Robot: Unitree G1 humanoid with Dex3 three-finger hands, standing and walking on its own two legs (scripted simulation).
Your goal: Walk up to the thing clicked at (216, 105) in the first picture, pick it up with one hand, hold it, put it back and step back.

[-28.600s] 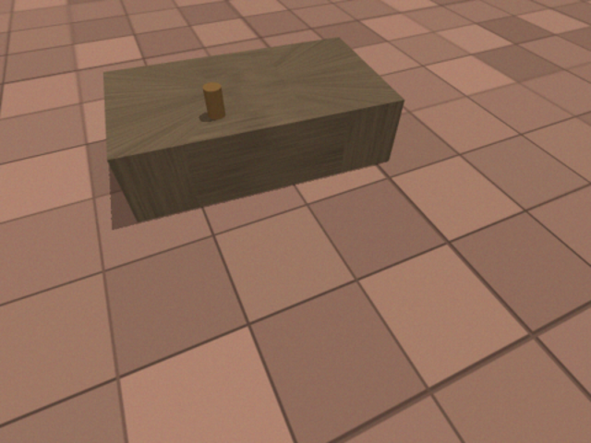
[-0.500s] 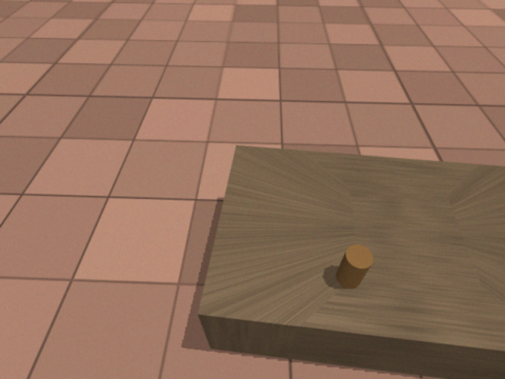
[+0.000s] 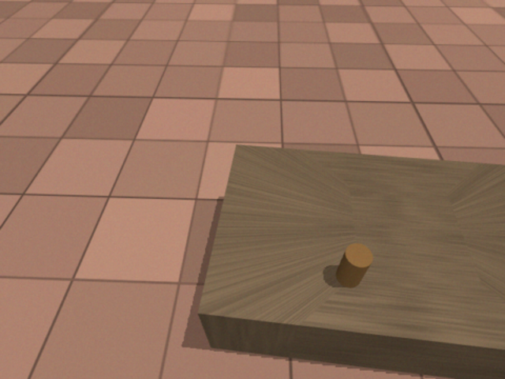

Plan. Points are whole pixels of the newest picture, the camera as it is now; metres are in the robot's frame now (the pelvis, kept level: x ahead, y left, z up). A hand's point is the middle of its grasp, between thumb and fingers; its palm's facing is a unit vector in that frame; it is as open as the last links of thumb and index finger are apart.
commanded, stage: stand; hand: right
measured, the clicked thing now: (353, 266) +0.49 -0.25 -0.35
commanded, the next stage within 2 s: step back in 0.36 s
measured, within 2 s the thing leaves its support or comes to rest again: neither
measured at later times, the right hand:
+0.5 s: hand out of the picture +0.06 -0.26 -0.16, palm faces -0.05 +0.93 -0.36, open 7.4 cm
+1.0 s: hand out of the picture -0.04 -0.19 -0.16, palm faces +0.00 +0.91 -0.42, open 7.4 cm
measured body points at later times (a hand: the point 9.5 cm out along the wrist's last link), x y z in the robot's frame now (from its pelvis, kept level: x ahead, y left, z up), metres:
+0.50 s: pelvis -0.02 +0.01 -0.01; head +0.03 +0.01 +0.44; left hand +0.08 +0.32 -0.13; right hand +0.07 -0.30 -0.14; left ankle -0.06 +0.14 -0.72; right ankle +0.04 -0.11 -0.75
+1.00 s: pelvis -0.11 +0.08 -0.01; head -0.03 +0.10 +0.43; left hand +0.00 +0.39 -0.15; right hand -0.04 -0.23 -0.13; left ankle -0.10 +0.17 -0.75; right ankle -0.16 -0.05 -0.70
